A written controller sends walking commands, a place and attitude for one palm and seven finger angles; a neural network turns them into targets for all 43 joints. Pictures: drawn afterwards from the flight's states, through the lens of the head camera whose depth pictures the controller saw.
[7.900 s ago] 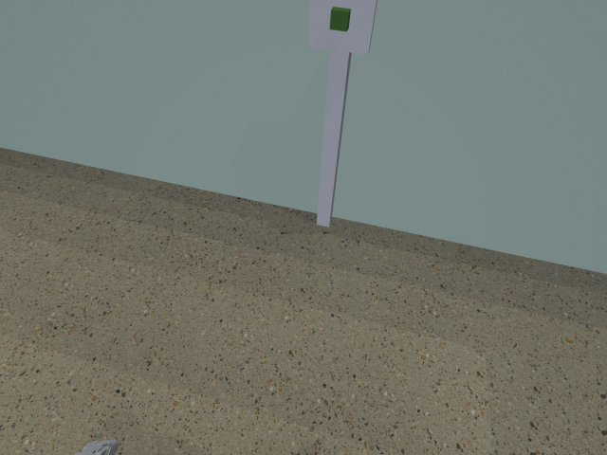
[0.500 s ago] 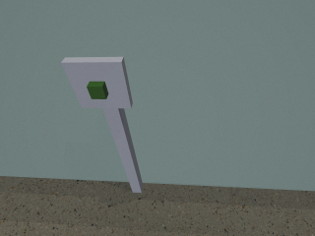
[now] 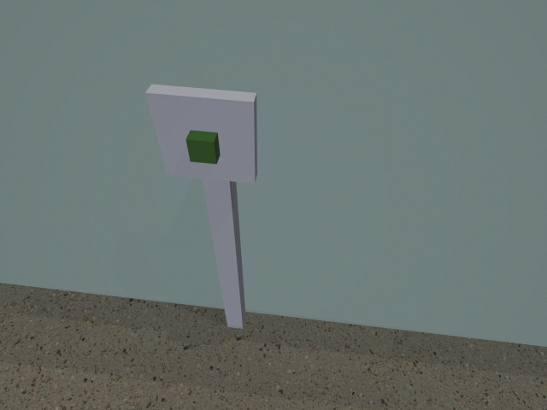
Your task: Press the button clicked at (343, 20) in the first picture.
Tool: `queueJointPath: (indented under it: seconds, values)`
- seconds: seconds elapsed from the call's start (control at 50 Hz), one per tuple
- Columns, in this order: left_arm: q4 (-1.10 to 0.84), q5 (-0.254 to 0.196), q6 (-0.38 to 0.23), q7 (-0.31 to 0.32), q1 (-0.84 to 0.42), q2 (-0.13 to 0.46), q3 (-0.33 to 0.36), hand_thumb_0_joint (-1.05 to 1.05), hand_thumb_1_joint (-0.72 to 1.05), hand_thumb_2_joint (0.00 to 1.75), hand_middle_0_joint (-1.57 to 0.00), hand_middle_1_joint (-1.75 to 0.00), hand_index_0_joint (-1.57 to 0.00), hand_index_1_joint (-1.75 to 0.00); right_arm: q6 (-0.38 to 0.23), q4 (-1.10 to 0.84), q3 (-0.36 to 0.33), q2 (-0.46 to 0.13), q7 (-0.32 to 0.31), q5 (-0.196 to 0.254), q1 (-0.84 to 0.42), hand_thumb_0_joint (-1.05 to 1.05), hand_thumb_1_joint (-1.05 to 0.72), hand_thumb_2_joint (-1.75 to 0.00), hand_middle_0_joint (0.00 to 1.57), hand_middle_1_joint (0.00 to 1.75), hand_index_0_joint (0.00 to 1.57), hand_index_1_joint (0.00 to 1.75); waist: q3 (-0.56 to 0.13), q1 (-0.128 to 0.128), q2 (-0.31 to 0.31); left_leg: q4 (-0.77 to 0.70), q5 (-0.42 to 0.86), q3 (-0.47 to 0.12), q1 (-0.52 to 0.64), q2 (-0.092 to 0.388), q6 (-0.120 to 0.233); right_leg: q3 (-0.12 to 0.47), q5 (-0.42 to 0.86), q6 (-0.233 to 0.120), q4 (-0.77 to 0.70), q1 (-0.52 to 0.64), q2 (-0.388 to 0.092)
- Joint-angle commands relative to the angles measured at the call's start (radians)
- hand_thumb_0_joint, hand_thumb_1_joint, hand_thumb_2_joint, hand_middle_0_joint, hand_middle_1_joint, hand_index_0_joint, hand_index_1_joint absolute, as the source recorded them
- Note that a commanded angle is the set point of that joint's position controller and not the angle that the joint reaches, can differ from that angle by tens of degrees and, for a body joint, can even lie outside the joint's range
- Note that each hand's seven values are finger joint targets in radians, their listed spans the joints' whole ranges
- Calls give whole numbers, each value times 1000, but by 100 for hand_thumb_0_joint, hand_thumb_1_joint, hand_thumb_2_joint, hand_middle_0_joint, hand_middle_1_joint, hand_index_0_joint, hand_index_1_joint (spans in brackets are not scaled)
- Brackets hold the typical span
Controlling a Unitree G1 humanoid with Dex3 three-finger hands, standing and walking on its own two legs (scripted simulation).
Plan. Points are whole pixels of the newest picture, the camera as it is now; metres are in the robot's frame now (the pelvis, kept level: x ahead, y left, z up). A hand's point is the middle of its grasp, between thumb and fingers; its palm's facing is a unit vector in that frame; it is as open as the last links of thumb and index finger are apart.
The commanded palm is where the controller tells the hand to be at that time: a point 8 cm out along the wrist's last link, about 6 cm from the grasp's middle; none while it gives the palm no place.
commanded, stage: come to a stop and stand still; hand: left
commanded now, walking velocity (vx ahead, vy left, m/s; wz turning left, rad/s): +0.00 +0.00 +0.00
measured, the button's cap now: (204, 146) +0.51 +0.18 +0.11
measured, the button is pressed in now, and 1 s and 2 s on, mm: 0 0 0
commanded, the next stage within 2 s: look again from close up in 0.18 s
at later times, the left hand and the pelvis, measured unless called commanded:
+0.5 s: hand out of the picture -0.01 +0.16 -0.19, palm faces +0.02 -0.98 -0.18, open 7.3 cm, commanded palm none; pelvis -0.01 +0.00 -0.01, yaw +0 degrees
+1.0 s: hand out of the picture -0.06 +0.15 -0.19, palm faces +0.06 -0.99 -0.15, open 7.3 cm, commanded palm none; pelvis -0.03 -0.01 -0.01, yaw +1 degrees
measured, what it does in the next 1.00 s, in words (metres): stands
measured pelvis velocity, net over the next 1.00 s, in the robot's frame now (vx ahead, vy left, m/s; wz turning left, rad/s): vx -0.03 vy -0.01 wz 0.02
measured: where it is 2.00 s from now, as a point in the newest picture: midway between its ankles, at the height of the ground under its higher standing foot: outside the picture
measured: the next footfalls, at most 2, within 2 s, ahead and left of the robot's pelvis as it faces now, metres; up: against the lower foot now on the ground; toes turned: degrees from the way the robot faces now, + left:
none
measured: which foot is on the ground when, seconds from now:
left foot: down 0.00-1.00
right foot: down 0.00-1.00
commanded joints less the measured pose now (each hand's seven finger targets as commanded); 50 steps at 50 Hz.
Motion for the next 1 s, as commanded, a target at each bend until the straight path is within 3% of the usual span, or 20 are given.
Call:
queueJointPath:
  seconds: [0.0,0.24,0.26,0.28,0.3,0.32,0.36,0.4,0.44,0.74,0.82,0.88,0.92,0.98]
  values:
    - [-13,1,-15,6,63,60,12,0,90,90,-20,-30,-20,-30,-19,-27,-18,-106,-7,7,64,0,-90,-90,20,30,20,30,89,-11,31,-154,40,-135,-99,143,2,59,70,-22,-43,-7,-55]
    - [-19,-2,-23,11,75,55,15,0,90,90,-20,-30,-20,-30,-28,-14,-16,-84,-9,7,98,0,-90,-90,20,30,20,30,79,-17,30,-122,112,-108,-78,131,-1,74,97,-28,-43,-6,-57]
    - [-3,8,-49,48,106,105,-1,0,90,90,-20,-30,-20,-30,-41,-95,-7,-125,11,18,-6,0,-90,-90,20,30,20,30,127,8,-72,79,226,-77,-174,139,-23,104,308,-37,-15,-38,-93]
    - [-10,3,-60,37,84,115,-3,0,90,90,-20,-30,-20,-30,-39,-115,-3,-107,15,16,9,0,-90,-90,20,30,20,30,102,-27,-61,41,133,-71,-145,103,-31,93,340,-46,7,-42,-116]
    - [-38,-2,-62,33,85,104,-5,0,90,90,-20,-30,-20,-30,-42,-105,-2,-73,13,6,86,0,-90,-90,20,30,20,30,-27,-35,-60,50,50,-87,-110,89,-20,112,251,-56,36,19,-111]
    - [-49,-2,-63,28,64,102,-5,0,90,90,-20,-30,-20,-30,-44,-97,-4,-79,12,6,95,0,-90,-90,20,30,20,30,-94,-40,-12,53,127,-96,-86,89,-12,103,271,-60,61,46,-102]
    - [-67,-7,-56,21,47,105,-5,0,90,90,-20,-30,-20,-30,-38,-96,-5,-88,7,8,76,0,-90,-90,20,30,20,30,-49,-36,42,43,144,-106,-95,99,-5,96,173,-61,43,15,-86]
    - [-78,-5,-44,17,28,97,-7,0,90,90,-20,-30,-20,-30,-31,-103,-3,-96,7,6,68,0,-90,-90,20,30,20,30,47,-34,22,18,113,-121,-152,107,0,84,75,-56,27,-25,-66]
    - [-83,-5,-40,15,34,96,-7,0,90,90,-20,-30,-20,-30,-29,-109,-3,-101,9,7,63,0,-90,-90,20,30,20,30,84,-30,26,-4,59,-124,-174,102,0,86,23,-55,10,-39,-60]
    - [-109,-5,-32,7,51,107,-2,0,90,90,-20,-30,-20,-30,-21,-99,-2,-120,13,5,58,0,-90,-90,20,30,20,30,110,-22,13,-79,-82,-130,-199,96,-3,92,-51,-50,-49,-27,-59]
    - [-104,-5,-35,8,63,102,-1,0,90,90,-20,-30,-20,-30,-22,-89,-2,-114,13,6,64,0,-90,-90,20,30,20,30,91,-24,14,-73,-58,-126,-180,95,-4,94,-40,-50,-58,-23,-62]
    - [-97,1,-33,5,79,103,5,0,90,90,-20,-30,-20,-30,-13,-74,-4,-114,15,0,88,0,-90,-90,20,30,20,30,86,-26,-22,-52,-214,-115,-196,83,-1,100,-238,-57,-67,-38,-61]
    - [-101,4,-27,2,95,104,14,0,90,90,-20,-30,-20,-30,-6,-78,-9,-110,17,-5,85,0,-90,-90,20,30,20,30,135,-19,-7,-37,-302,-111,-241,72,4,119,-354,-66,-78,-85,-60]
    - [-100,4,-28,0,118,108,24,0,90,90,-20,-30,-20,-30,-3,-84,-12,-95,19,-7,100,0,-90,-90,20,30,20,30,161,-18,-38,21,-294,-91,-266,50,8,156,-423,-88,-94,-111,-74]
